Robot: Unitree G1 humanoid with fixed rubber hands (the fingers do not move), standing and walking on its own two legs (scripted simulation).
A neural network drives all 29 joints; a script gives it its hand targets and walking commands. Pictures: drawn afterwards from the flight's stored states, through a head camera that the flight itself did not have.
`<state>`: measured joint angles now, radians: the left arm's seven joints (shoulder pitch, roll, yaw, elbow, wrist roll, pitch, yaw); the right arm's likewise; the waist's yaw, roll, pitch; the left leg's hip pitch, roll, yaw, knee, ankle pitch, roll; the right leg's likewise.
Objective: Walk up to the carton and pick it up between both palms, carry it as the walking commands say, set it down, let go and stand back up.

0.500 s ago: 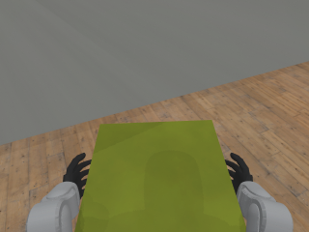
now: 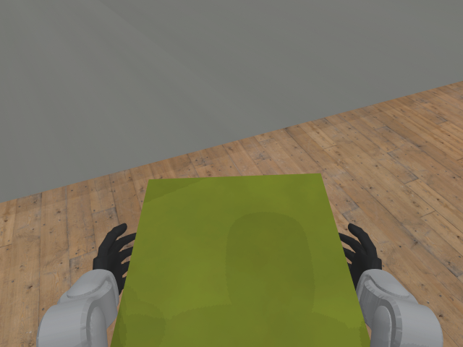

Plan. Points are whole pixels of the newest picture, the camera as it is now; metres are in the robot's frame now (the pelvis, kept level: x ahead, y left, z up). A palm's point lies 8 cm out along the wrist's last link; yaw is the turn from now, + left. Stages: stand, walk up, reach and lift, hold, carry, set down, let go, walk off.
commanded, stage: carry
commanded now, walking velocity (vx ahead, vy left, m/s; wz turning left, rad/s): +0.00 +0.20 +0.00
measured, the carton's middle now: (238, 284) +0.25 +0.00 +0.00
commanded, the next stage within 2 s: none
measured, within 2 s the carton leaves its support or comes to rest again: neither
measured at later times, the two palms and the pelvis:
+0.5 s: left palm (58, 334) +0.14 +0.23 +0.08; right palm (355, 333) +0.15 -0.15 +0.09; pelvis -0.08 +0.04 +0.00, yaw +0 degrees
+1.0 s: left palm out of the picture +0.09 +0.27 +0.08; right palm out of the picture +0.10 -0.10 +0.08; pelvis -0.14 +0.08 +0.00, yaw +0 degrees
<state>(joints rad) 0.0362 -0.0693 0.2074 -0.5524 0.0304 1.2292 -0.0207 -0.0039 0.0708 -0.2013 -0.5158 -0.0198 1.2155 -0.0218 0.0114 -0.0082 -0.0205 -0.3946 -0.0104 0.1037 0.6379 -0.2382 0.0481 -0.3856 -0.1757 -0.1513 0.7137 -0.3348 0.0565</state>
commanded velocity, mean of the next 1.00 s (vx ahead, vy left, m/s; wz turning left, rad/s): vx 0.00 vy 0.20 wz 0.00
